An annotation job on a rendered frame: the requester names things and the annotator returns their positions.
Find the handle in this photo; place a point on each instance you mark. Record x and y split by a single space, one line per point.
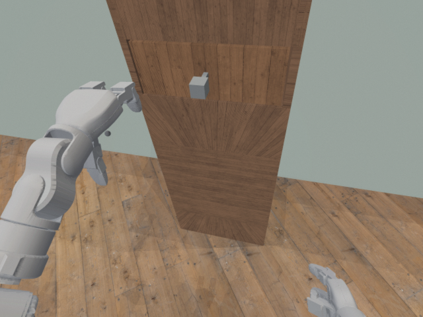
199 86

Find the left robot hand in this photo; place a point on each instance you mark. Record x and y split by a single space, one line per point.
92 109

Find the robot left forearm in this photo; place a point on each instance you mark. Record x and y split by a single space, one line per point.
39 200

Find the robot left upper arm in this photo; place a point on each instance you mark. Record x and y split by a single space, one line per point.
17 303

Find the cabinet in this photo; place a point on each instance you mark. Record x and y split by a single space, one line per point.
219 159

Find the drawer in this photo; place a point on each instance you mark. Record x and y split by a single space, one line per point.
237 73

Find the right robot hand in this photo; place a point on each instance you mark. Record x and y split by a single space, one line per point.
338 295

